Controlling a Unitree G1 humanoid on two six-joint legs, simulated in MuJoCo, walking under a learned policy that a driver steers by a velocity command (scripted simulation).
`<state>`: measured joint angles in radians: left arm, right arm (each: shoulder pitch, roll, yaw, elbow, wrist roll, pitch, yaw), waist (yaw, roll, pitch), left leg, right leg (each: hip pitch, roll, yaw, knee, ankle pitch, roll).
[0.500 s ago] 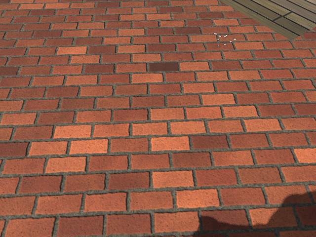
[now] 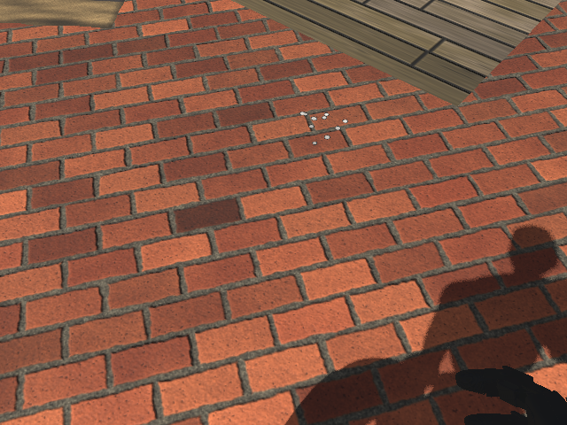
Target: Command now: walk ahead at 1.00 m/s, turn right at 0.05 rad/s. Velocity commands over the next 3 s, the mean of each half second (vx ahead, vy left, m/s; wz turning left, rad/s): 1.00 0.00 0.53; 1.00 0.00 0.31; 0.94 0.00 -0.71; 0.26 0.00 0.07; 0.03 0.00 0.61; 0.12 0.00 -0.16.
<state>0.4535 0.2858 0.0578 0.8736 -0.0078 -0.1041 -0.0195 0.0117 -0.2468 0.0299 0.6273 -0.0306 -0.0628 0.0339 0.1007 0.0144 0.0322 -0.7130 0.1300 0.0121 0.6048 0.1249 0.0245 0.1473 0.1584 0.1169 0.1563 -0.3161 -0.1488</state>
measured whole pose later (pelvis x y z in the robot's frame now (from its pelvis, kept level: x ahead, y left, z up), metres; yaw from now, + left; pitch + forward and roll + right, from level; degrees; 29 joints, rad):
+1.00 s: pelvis +0.92 +0.27 -0.02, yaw +27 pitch +2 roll -1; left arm 0.51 0.26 0.02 0.92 0.00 -0.07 -0.01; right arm 0.03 -0.28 0.00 0.65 -0.07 -0.06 0.03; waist 0.09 0.01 0.02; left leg -0.54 -0.01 0.07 0.70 -0.21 0.08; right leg -0.09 -0.03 0.02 1.05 -0.41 -0.05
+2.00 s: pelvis +1.64 +0.50 +0.00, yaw +7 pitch +2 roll -1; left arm 0.08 0.26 0.04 0.63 0.02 0.00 0.03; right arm 0.23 -0.28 -0.05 0.63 0.01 -0.01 0.00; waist -0.04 0.02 0.07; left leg -0.43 -0.17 -0.15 0.43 -0.01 0.08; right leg -0.61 0.06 0.16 1.14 -0.38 0.04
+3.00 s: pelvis +1.76 +0.47 +0.01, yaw +19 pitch +2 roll +1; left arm 0.27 0.33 0.09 0.72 -0.03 0.02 -0.02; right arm 0.28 -0.27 -0.07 0.71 0.01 -0.04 -0.04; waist -0.01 0.01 -0.03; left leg -0.08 0.04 0.10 0.36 -0.31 -0.03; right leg -0.57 -0.07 -0.01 1.04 -0.32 0.02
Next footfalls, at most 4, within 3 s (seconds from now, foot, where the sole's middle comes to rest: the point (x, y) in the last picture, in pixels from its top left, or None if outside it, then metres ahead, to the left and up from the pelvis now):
0.10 left None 0.32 0.13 -0.77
0.52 right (326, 311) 0.75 0.00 -0.77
0.94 left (192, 223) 1.00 0.41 -0.77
1.38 right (213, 116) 1.47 0.43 -0.77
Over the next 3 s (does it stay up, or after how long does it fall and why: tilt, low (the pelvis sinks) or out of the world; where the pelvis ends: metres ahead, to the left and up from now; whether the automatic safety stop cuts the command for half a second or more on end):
stays up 1.76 0.47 0.01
